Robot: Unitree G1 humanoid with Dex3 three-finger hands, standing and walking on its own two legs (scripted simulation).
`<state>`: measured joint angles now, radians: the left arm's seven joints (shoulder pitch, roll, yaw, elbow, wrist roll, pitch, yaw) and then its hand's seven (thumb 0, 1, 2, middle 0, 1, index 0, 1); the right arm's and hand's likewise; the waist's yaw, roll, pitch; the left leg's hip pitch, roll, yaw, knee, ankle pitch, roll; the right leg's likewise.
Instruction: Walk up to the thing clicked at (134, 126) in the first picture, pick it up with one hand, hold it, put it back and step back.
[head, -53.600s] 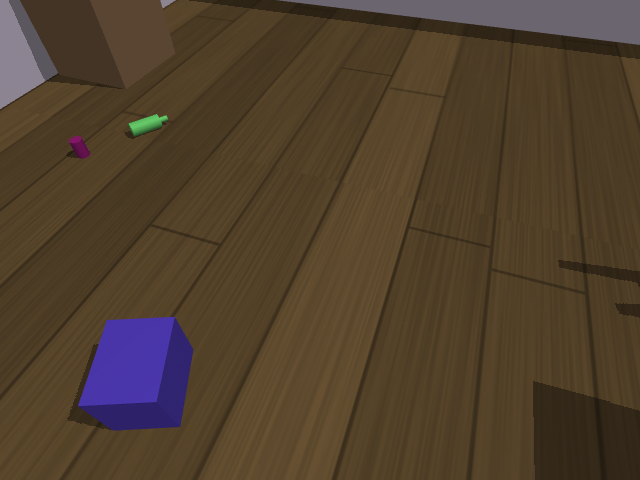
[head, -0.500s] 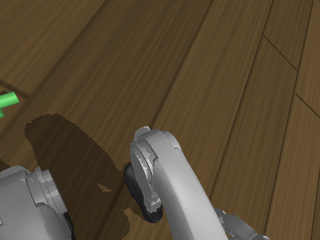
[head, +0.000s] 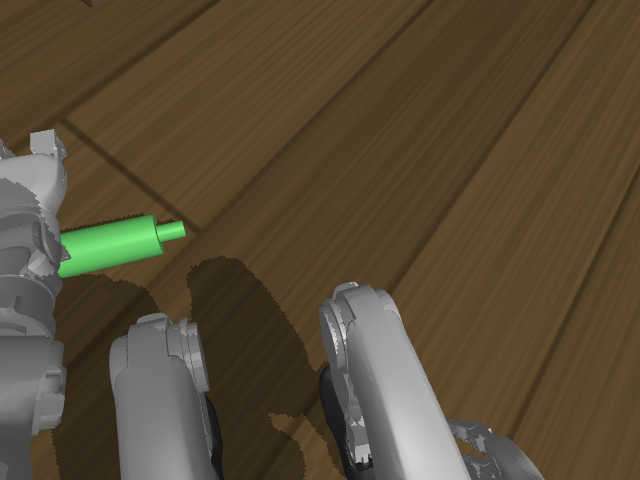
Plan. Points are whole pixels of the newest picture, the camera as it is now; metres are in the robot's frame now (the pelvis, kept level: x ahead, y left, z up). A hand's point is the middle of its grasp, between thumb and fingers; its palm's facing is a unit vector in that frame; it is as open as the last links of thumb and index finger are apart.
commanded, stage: withdraw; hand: left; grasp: from above
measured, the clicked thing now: (123, 242) +0.48 +0.25 -0.31
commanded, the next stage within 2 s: home in 0.28 s
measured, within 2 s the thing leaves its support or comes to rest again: neither
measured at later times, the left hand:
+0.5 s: hand (72, 239) +0.44 +0.28 -0.17, palm faces -0.47 -0.08 -0.88, open 13.6 cm
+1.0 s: hand (26, 275) +0.36 +0.27 -0.02, palm faces -0.22 -0.68 -0.70, open 7.8 cm
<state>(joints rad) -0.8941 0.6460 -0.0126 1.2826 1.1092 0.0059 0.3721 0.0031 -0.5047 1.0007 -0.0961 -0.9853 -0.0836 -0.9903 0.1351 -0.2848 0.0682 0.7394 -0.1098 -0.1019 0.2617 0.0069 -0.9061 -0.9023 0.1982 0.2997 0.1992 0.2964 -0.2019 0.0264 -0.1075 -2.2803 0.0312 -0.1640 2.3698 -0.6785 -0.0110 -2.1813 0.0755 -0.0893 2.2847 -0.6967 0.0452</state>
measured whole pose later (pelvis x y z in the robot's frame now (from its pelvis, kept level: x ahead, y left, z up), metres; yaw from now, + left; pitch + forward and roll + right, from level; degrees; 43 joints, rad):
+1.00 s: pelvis +0.01 +0.00 +0.10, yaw +5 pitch +34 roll -6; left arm -0.44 0.44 0.04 0.69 0.51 0.09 0.10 0.01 0.70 1.02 -0.25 -0.46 -0.24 -0.47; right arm 0.13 -0.26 -0.01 0.64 -0.01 -0.02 0.10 0.01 -0.90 -0.90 0.20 0.30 0.20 0.30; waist -0.08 0.04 -0.20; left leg -1.97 0.03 -0.10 2.03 -0.66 -0.01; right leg -1.90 0.05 -0.04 1.98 -0.69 0.03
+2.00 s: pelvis +0.08 +0.02 +0.37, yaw +11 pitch +10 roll -3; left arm 0.52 0.22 0.04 -0.14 -0.06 0.46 0.03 0.01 0.90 0.90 -0.20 -0.30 -0.20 -0.30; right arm 0.29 -0.22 0.03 0.50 0.01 -0.21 -0.18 0.02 -0.90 -0.90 0.20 0.30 0.20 0.30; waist -0.04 0.05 -0.18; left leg -0.71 0.02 -0.06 1.00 -0.48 0.00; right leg -0.62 0.01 -0.03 0.93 -0.49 0.02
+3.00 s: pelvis +0.08 +0.01 +0.37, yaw +11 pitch +10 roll -3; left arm 0.50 0.23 0.03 -0.14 -0.06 0.46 0.02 0.01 0.90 0.90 -0.20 -0.30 -0.20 -0.30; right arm 0.29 -0.22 0.03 0.53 0.00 -0.23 -0.18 0.02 -0.90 -0.90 0.20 0.30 0.20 0.30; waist -0.03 0.04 -0.16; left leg -0.71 0.02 -0.06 1.02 -0.48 0.00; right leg -0.63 0.01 -0.03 0.95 -0.49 0.02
